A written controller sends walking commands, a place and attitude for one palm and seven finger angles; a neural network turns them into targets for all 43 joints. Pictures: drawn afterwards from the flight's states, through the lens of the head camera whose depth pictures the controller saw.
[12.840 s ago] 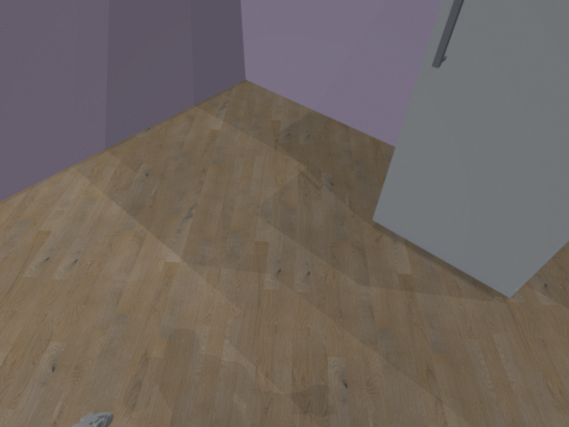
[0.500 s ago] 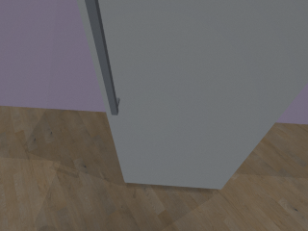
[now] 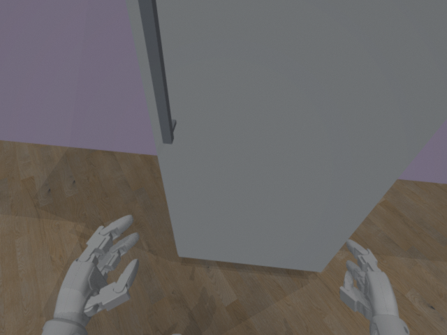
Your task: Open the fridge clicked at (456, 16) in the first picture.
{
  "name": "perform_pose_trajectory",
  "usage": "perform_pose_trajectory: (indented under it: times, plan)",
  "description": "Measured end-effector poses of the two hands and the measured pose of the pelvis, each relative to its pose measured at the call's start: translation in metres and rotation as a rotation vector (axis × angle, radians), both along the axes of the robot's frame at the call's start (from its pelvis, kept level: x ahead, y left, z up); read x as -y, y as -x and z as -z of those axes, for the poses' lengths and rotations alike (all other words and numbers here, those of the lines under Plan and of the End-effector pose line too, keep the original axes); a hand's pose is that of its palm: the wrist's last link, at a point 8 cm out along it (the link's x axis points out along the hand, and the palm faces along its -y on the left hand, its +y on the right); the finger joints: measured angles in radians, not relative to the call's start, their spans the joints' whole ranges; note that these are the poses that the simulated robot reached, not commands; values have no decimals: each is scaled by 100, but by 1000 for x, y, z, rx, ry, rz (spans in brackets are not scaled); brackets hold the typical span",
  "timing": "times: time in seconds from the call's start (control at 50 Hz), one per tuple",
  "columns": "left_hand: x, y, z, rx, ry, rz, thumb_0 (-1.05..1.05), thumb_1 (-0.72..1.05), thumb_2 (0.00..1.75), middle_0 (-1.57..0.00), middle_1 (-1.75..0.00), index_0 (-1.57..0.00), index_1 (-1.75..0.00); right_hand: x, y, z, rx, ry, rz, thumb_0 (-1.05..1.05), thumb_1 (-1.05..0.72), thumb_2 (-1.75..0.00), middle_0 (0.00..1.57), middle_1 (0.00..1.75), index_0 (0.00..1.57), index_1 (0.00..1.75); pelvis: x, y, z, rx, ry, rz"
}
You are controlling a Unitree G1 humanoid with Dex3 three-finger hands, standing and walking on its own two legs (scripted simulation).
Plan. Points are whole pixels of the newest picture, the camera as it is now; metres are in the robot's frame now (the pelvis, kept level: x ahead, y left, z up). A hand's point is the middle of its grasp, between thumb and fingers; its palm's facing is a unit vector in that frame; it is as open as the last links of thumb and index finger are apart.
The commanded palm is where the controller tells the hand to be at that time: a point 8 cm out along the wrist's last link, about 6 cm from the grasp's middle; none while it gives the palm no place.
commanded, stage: raise the hand to about handle height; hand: left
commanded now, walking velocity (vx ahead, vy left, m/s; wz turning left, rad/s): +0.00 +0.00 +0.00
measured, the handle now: (156, 32) +0.49 +0.15 +0.30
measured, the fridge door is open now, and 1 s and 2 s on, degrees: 0 0 0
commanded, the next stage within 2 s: move the hooked fingers beside the handle in 1.72 s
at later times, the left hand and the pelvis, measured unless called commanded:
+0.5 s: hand (73, 234) +0.23 +0.23 +0.13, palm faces +0.01 -1.00 -0.08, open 11.3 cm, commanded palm +0.19 +0.28 +0.14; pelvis +0.01 +0.00 +0.02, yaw +1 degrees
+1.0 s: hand (10, 174) +0.26 +0.28 +0.22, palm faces +0.06 -0.99 -0.12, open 13.8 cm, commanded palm +0.22 +0.33 +0.23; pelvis +0.01 +0.01 +0.04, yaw +2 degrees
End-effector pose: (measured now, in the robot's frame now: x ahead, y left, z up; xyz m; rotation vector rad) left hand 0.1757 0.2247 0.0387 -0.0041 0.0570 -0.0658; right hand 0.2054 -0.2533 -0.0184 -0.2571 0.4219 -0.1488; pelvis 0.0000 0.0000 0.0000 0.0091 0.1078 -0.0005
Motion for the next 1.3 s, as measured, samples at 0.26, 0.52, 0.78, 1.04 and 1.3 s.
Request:
perform_pose_trajectory:
  times: [0.26,0.52,0.78,1.04,1.3]
  plan:
    - [-30,7,-48,104,-92,-53,2,35,67,-24,-65,-24,-65,-47,10,34,-125,-57,-122,2,-90,-89,20,30,20,30,4,5,-3,27,46,-61]
    - [-60,-32,-94,83,-90,-73,1,5,54,-26,-85,-26,-84,-27,60,32,-198,-69,4,2,-90,-89,20,30,20,30,-5,-8,-25,61,26,-19]
    - [-91,-47,-141,150,-103,-102,0,-25,41,-28,-104,-28,-104,-33,14,-6,-48,-26,-42,2,-90,-89,20,30,20,30,-12,-12,-37,127,24,-27]
    - [-115,-60,-189,160,-127,-115,0,-47,32,-30,-118,-30,-118,-72,-6,-11,-47,-93,-143,2,-90,-89,20,30,20,30,-13,-11,-44,162,20,-39]
    - [-131,-84,-233,177,-138,-114,-1,-50,30,-30,-120,-30,-120,-54,7,-1,-122,-91,-106,2,-90,-89,20,30,20,30,-10,-13,-46,160,16,-35]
